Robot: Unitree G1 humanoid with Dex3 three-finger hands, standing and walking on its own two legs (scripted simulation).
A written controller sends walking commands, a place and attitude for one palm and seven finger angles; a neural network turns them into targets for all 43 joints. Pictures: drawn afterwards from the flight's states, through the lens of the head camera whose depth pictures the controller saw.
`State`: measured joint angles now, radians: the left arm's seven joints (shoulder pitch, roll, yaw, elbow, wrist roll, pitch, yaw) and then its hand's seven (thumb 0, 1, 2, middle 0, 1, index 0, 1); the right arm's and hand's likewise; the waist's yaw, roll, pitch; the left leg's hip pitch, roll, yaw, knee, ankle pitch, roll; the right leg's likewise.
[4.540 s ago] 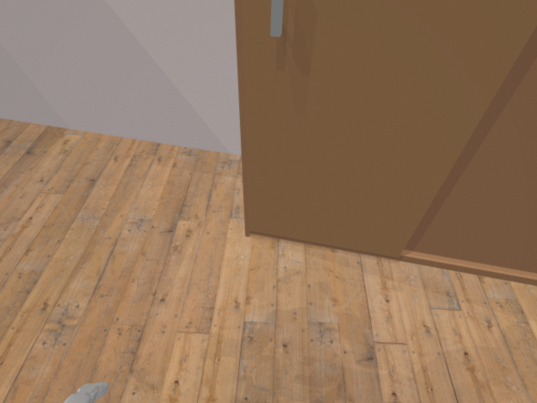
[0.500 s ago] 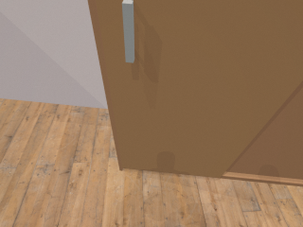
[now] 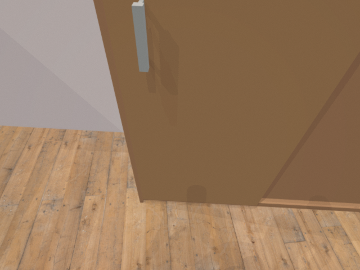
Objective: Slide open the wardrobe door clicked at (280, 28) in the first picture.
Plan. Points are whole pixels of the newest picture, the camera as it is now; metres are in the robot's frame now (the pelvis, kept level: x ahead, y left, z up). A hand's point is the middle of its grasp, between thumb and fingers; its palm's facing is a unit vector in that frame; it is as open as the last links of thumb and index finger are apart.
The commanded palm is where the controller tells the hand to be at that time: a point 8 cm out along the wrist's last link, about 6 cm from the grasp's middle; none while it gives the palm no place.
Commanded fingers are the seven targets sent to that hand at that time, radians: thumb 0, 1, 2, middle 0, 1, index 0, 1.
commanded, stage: come to a stop and stand still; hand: left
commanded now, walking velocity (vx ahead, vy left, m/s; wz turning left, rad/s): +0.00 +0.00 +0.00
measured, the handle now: (142, 36) +0.60 +0.13 +0.24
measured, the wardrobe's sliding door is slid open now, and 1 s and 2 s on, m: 0.00 0.00 0.00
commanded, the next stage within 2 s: look again from close up in 0.12 s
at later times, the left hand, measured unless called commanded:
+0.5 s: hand out of the picture +0.03 +0.20 -0.18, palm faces +0.02 -0.98 -0.22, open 7.4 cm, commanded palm none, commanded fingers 0.00 0.90 0.90 -0.20 -0.30 -0.20 -0.30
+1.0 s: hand out of the picture +0.05 +0.21 -0.18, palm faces -0.01 -0.97 -0.23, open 7.4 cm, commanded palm none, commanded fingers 0.00 0.90 0.90 -0.20 -0.30 -0.20 -0.30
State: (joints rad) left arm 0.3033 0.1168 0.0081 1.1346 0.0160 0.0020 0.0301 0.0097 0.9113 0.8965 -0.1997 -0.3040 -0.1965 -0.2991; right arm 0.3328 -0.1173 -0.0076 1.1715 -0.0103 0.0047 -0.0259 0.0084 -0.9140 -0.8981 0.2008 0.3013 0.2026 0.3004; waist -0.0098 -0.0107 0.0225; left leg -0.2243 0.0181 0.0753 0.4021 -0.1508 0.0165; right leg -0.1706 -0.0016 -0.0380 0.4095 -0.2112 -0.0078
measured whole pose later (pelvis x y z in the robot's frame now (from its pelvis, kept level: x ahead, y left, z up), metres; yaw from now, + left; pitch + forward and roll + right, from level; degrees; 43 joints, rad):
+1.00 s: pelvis +0.02 +0.01 +0.00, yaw +0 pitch -1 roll +0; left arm 0.24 0.23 0.00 1.07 0.02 -0.02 0.02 0.01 0.91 0.90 -0.20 -0.30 -0.20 -0.30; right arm 0.19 -0.22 0.01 1.09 -0.01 -0.03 -0.01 0.01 -0.91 -0.90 0.20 0.30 0.20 0.30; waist 0.01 -0.01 0.03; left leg -0.22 0.00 0.08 0.45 -0.21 0.03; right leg -0.16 -0.02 -0.03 0.45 -0.27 0.00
